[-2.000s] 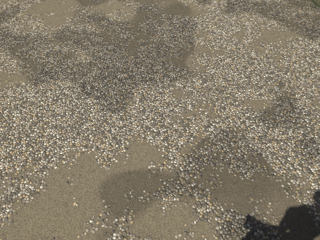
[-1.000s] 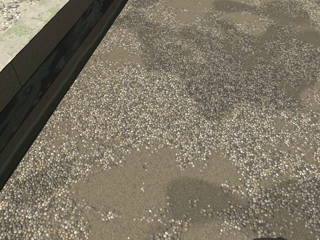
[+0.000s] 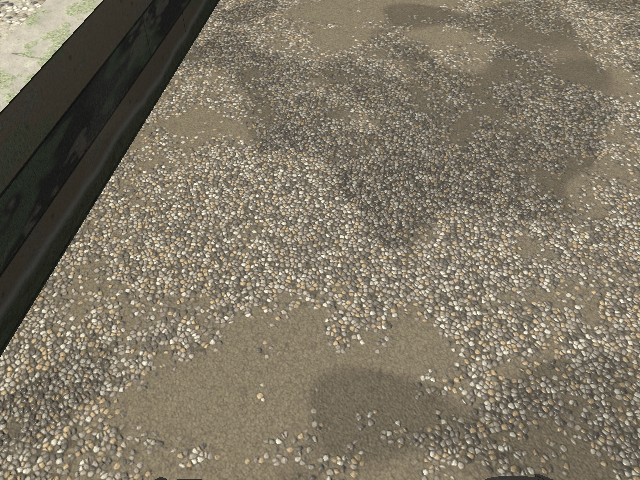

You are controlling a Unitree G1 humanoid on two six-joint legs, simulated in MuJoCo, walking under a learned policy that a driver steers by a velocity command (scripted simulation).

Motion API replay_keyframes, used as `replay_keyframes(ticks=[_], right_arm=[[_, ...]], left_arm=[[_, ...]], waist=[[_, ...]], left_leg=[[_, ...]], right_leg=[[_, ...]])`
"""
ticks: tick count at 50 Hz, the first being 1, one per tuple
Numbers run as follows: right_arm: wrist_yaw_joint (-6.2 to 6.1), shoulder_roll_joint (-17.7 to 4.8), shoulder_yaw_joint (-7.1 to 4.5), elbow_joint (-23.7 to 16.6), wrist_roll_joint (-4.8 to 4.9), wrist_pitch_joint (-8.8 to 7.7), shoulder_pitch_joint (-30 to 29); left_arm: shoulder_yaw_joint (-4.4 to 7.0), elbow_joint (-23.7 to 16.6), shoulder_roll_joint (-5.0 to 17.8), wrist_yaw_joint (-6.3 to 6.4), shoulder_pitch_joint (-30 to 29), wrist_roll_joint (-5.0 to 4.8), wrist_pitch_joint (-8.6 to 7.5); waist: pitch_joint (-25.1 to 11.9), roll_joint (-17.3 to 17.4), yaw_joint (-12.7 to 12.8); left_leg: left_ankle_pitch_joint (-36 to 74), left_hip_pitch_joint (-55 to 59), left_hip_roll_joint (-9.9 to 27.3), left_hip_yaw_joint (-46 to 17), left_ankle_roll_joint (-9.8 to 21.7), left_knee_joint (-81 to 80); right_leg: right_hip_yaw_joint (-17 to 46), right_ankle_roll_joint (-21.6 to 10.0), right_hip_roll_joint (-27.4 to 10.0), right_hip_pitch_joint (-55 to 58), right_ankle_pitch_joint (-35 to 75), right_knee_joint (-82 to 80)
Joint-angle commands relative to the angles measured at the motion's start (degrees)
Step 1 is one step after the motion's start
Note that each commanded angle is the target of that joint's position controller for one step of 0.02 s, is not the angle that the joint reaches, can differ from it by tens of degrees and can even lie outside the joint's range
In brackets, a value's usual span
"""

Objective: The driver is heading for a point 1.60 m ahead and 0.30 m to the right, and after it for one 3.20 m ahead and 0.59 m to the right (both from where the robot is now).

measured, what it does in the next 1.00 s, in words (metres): stands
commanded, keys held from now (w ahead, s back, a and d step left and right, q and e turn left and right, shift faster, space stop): w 1.00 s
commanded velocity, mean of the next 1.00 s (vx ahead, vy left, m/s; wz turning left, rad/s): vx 0.50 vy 0.00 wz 0.00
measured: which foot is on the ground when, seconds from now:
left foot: down 0.00-1.00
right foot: down 0.00-1.00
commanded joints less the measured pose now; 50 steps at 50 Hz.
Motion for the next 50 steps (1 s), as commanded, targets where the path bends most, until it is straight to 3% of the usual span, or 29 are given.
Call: replay_keyframes(ticks=[1, 8, 9, 11, 13, 14, 20, 21, 23, 29, 30, 31, 32, 33, 34, 36, 37, 38, 39, 40, 41, 42, 43, 44, 45, 46, 47, 48, 50], right_arm=[[-0.49, -4.35, -0.77, -5.83, 0.52, -0.47, -5.80], [0.02, -3.52, -0.27, -7.30, 0.15, -0.74, -5.20], [0.01, -4.19, -0.62, -7.45, 0.66, -0.83, -5.11], [-0.01, -3.91, -0.56, -7.69, 0.54, -0.84, -4.93], [-0.04, -3.68, -0.51, -7.84, 0.45, -0.83, -4.80], [-0.05, -2.93, -0.14, -7.84, -0.12, -0.75, -4.73], [-0.23, -3.47, -0.22, -7.66, 0.00, -0.63, -4.04], [0.60, -3.30, -0.17, -8.85, -0.63, -0.99, -5.71], [0.68, -3.12, -0.23, -7.89, -0.97, -1.58, -3.31], [0.51, -2.80, -0.07, -7.80, -0.39, -1.82, -4.03], [-0.33, -3.15, -0.08, -6.73, 0.54, -1.54, -2.18], [-0.43, -3.35, -0.05, -7.29, 0.75, -1.21, -3.94], [0.51, -3.03, 0.07, -8.95, -0.08, -1.31, -6.42], [0.78, -2.62, 0.10, -8.54, -0.48, -1.54, -4.71], [-0.02, -3.09, 0.05, -7.11, 0.40, -1.45, -1.93], [-0.16, -3.38, 0.01, -7.90, 0.56, -1.26, -3.85], [0.75, -3.13, 0.15, -9.44, -0.15, -1.52, -6.00], [0.98, -2.69, 0.17, -8.97, -0.59, -1.73, -4.12], [0.15, -3.04, 0.15, -7.43, 0.26, -1.67, -1.31], [-0.02, -3.32, 0.10, -7.90, 0.51, -1.54, -2.84], [0.80, -3.00, 0.21, -9.60, -0.25, -1.76, -5.43], [0.98, -2.50, 0.24, -9.17, -0.66, -1.94, -3.84], [0.13, -2.94, 0.19, -7.64, 0.27, -1.76, -1.10], [-0.04, -3.17, 0.17, -8.10, 0.53, -1.54, -2.68], [-0.10, -3.11, 0.15, -8.38, 0.48, -1.43, -3.14], [0.79, -2.76, 0.30, -9.92, -0.26, -1.64, -5.40], [0.99, -2.34, 0.32, -9.42, -0.68, -1.82, -3.62], [0.14, -2.76, 0.25, -7.81, 0.20, -1.75, -0.80], [-0.12, -3.04, 0.17, -8.48, 0.45, -1.48, -2.89]], left_arm=[[0.68, -4.78, 3.16, -0.06, -2.80, 0.01, -1.66], [0.42, -4.55, 3.21, 0.01, -1.57, 0.14, -2.73], [0.53, -4.39, 3.55, 0.15, -1.18, -0.04, -2.98], [0.52, -4.24, 3.47, 0.23, -0.70, 0.02, -3.21], [0.56, -4.07, 3.51, 0.28, -0.18, 0.10, -3.30], [0.49, -4.09, 3.26, 0.20, -0.08, 0.33, -3.15], [0.78, -3.45, 4.05, 0.36, 1.59, 0.47, -2.92], [0.85, -4.40, 4.67, 0.37, -0.80, 0.26, -2.15], [1.25, -4.07, 5.00, 0.49, 0.29, 0.60, -1.79], [1.33, -4.43, 3.79, 0.57, -1.13, 0.73, -1.15], [1.35, -3.58, 3.47, 0.55, 1.10, 0.74, -1.77], [1.11, -3.75, 3.05, 0.47, 0.23, 0.60, -1.87], [1.01, -4.75, 3.36, 0.41, -2.94, 0.41, -1.22], [1.28, -4.58, 3.80, 0.32, -2.71, 0.61, -1.09], [1.33, -3.68, 3.44, 0.38, 0.07, 0.69, -1.73], [0.97, -3.73, 2.92, 0.38, -0.94, 0.57, -2.04], [0.99, -4.75, 3.50, 0.36, -3.88, 0.24, -1.47], [1.25, -4.60, 3.86, 0.33, -3.57, 0.44, -1.31], [1.21, -3.56, 3.23, 0.40, -0.59, 0.56, -1.97], [0.96, -3.68, 2.78, 0.41, -1.05, 0.48, -2.13], [0.91, -4.62, 3.16, 0.41, -4.09, 0.28, -1.58], [1.23, -4.42, 3.68, 0.38, -3.80, 0.48, -1.48], [1.24, -3.42, 3.19, 0.45, -0.88, 0.52, -2.08], [0.92, -3.53, 2.62, 0.43, -1.30, 0.47, -2.17], [0.88, -3.41, 2.65, 0.43, -1.52, 0.51, -2.28], [0.93, -4.42, 3.24, 0.39, -4.27, 0.27, -1.67], [1.19, -4.23, 3.64, 0.35, -3.77, 0.50, -1.50], [1.16, -3.14, 3.09, 0.44, -0.61, 0.58, -2.13], [0.88, -3.14, 2.74, 0.47, -1.24, 0.51, -2.35]], waist=[[-2.69, 1.98, 1.26], [-1.62, 1.00, 0.73], [-1.42, 0.76, 0.56], [-1.97, 0.76, 0.47], [-2.37, 0.93, 0.44], [-2.91, 1.24, 0.56], [-3.49, 1.19, 0.73], [-1.19, 0.18, -0.53], [-5.87, -0.55, -0.62], [-7.28, 1.08, -0.03], [-9.89, 1.98, 1.31], [-5.92, 2.73, 1.51], [-2.06, 1.85, 0.20], [-4.63, 0.76, -0.17], [-7.99, 1.44, 1.17], [-4.13, 2.08, 1.27], [-1.08, 0.88, -0.09], [-3.76, -0.12, -0.49], [-7.68, 0.80, 0.86], [-4.81, 1.64, 1.10], [-1.63, 0.71, -0.28], [-4.40, -0.34, -0.65], [-7.91, 0.77, 0.72], [-4.87, 1.83, 0.97], [-4.26, 1.86, 0.88], [-1.24, 0.72, -0.44], [-4.02, -0.10, -0.77], [-8.10, 0.99, 0.62], [-4.46, 1.92, 0.81]], left_leg=[[10.23, -5.74, 3.92, -5.77, 1.25, -8.17], [6.82, -6.79, 3.07, -5.68, 1.30, -8.20], [6.69, -6.61, 3.03, -5.69, 1.29, -7.75], [7.58, -6.18, 2.96, -5.55, 1.34, -7.34], [8.81, -5.78, 2.89, -5.41, 1.40, -6.91], [10.31, -5.51, 2.85, -5.27, 1.47, -6.94], [15.16, -4.28, 2.74, -4.84, 1.63, -5.76], [23.20, -4.86, 2.88, -2.70, 1.67, -3.07], [26.04, -3.00, 2.80, -2.23, 1.58, -2.10], [29.69, -3.17, 3.60, -2.56, 1.81, -2.24], [22.19, -2.44, 3.72, -5.05, 1.86, -4.62], [20.40, -4.13, 3.93, -5.59, 2.01, -5.55], [26.60, -5.78, 3.89, -3.35, 2.05, -3.47], [26.77, -4.99, 3.76, -3.19, 1.99, -3.13], [19.27, -4.15, 3.73, -5.39, 1.92, -5.48], [16.66, -5.77, 3.81, -5.99, 2.09, -6.50], [23.90, -6.67, 3.75, -3.56, 2.03, -4.05], [24.46, -5.71, 3.57, -3.24, 1.88, -3.64], [17.42, -4.59, 3.48, -5.25, 1.86, -5.81], [16.51, -5.61, 3.60, -5.57, 1.93, -6.46], [23.65, -6.43, 3.60, -3.41, 1.97, -4.04], [24.59, -5.14, 3.58, -3.21, 1.92, -3.63], [17.77, -4.24, 3.56, -5.16, 1.84, -5.83], [16.73, -5.48, 3.64, -5.47, 1.92, -6.46], [16.24, -5.51, 3.69, -5.70, 2.04, -6.61], [23.65, -6.30, 3.66, -3.37, 2.01, -4.16], [24.39, -5.25, 3.52, -3.05, 1.90, -3.69], [17.57, -4.04, 3.44, -4.95, 1.88, -5.76], [16.48, -5.13, 3.64, -5.50, 2.07, -6.51]], right_leg=[[2.60, 0.11, -1.27, 3.46, 3.76, -4.72], [3.85, -0.25, -2.00, 1.86, 4.15, -4.94], [3.70, -0.34, -1.94, 1.70, 4.45, -4.82], [3.71, -0.47, -1.99, 1.90, 5.26, -4.62], [3.67, -0.55, -1.98, 2.23, 6.15, -4.38], [3.84, -0.54, -2.03, 2.60, 6.71, -4.29], [3.68, -0.70, -1.92, 3.86, 10.23, -3.52], [4.70, -0.59, -3.41, 2.06, 22.01, -2.89], [4.44, -0.73, -3.48, 4.72, 25.41, -1.56], [3.20, 0.35, -2.53, 5.40, 21.11, -0.39], [2.32, 0.49, -1.15, 7.17, 9.48, -1.35], [2.35, 0.58, -1.06, 5.36, 7.51, -2.04], [3.47, 0.65, -2.54, 2.79, 17.21, -1.59], [3.73, 0.42, -2.72, 4.03, 18.77, -0.93], [2.75, 0.48, -1.33, 6.56, 8.44, -1.41], [2.99, 0.47, -1.46, 4.81, 6.77, -2.34], [4.12, 0.48, -2.85, 2.50, 17.36, -1.93], [4.32, 0.29, -3.01, 3.67, 19.03, -1.35], [3.24, 0.33, -1.63, 6.58, 8.90, -1.61], [3.18, 0.45, -1.48, 5.22, 7.65, -2.22], [4.30, 0.48, -2.94, 2.64, 17.77, -2.05], [4.48, 0.25, -3.01, 3.87, 19.22, -1.43], [3.31, 0.36, -1.48, 6.56, 8.82, -1.62], [3.23, 0.51, -1.39, 5.11, 7.61, -2.20], [3.40, 0.42, -1.45, 4.74, 7.18, -2.45], [4.45, 0.47, -2.80, 2.34, 17.81, -2.05], [4.62, 0.30, -2.94, 3.59, 19.51, -1.45], [3.51, 0.35, -1.57, 6.60, 9.43, -1.64], [3.54, 0.38, -1.43, 4.79, 7.66, -2.46]])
